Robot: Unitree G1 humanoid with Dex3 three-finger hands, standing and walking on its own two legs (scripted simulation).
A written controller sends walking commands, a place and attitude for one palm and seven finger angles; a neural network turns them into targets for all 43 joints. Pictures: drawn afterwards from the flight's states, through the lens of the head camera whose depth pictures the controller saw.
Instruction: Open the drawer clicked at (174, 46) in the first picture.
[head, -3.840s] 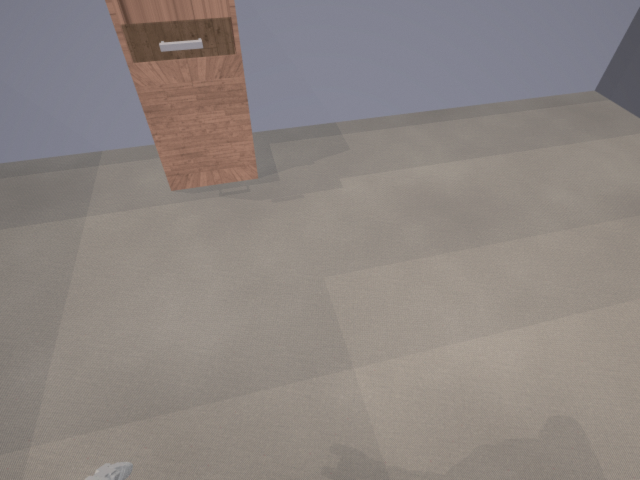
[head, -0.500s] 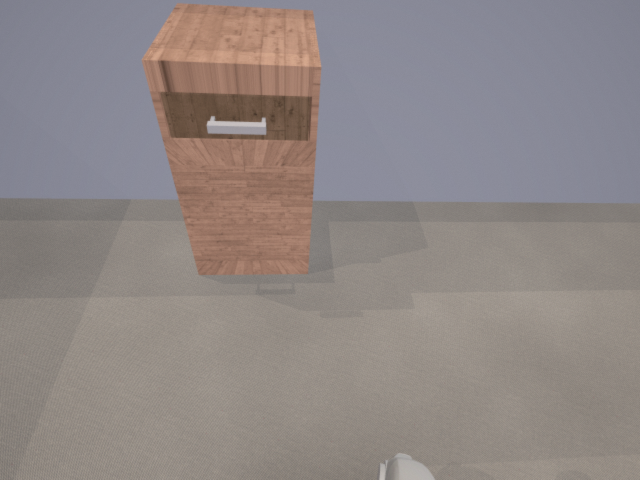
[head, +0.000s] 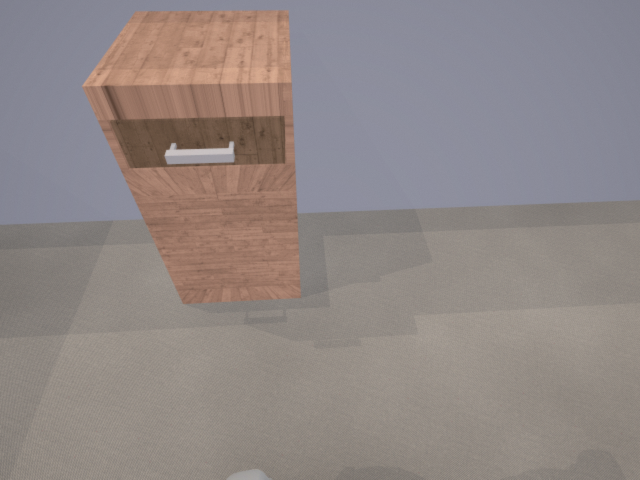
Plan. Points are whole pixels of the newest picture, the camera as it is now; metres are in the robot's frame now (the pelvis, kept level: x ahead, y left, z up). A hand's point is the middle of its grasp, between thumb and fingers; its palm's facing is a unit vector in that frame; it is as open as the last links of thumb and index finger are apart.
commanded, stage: take the last steps up to it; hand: left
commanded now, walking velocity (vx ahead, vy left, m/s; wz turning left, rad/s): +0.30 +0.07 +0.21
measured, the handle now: (201, 151) +0.81 +0.30 -0.07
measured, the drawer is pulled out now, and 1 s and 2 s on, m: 0.00 0.00 0.00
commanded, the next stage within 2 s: come to a stop and stand still in 0.96 s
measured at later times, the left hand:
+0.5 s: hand out of the picture +0.12 +0.20 -0.16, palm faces +0.07 -0.98 -0.20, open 7.3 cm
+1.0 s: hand out of the picture +0.16 +0.15 -0.17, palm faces +0.24 -0.96 -0.12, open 7.3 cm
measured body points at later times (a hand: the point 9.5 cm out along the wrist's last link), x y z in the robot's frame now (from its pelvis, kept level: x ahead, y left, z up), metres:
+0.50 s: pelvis +0.10 +0.02 +0.01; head +0.11 +0.02 +0.46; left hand +0.11 +0.26 -0.14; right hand +0.05 -0.18 -0.15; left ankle +0.06 +0.11 -0.73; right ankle +0.15 -0.11 -0.70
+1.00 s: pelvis +0.25 +0.02 +0.00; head +0.27 +0.03 +0.45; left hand +0.15 +0.20 -0.16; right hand +0.37 -0.20 -0.14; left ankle +0.31 +0.15 -0.72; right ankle +0.19 -0.10 -0.73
